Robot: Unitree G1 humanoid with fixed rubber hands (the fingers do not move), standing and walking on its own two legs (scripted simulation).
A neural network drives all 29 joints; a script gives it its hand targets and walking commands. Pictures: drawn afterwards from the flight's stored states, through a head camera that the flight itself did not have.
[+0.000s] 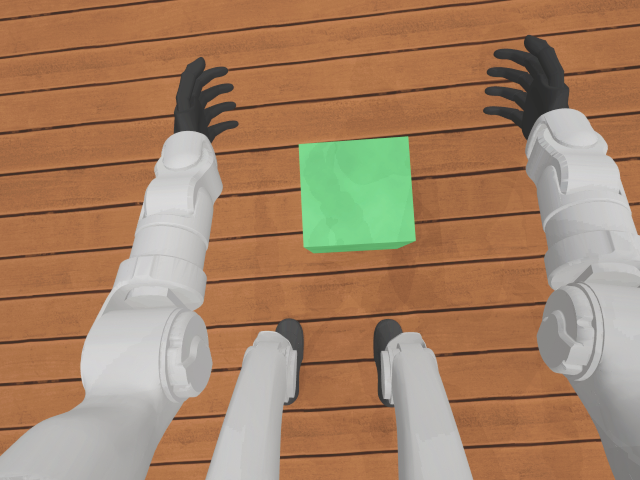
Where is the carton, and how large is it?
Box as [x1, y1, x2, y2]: [299, 136, 415, 252]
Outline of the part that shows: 407,136 299,144 304,247 312,252 397,248 415,240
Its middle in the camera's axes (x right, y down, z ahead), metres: +0.08 -0.08 +0.85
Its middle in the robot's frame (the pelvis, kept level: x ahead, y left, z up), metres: +0.50 -0.03 -0.52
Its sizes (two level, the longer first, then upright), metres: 0.210 0.200 0.250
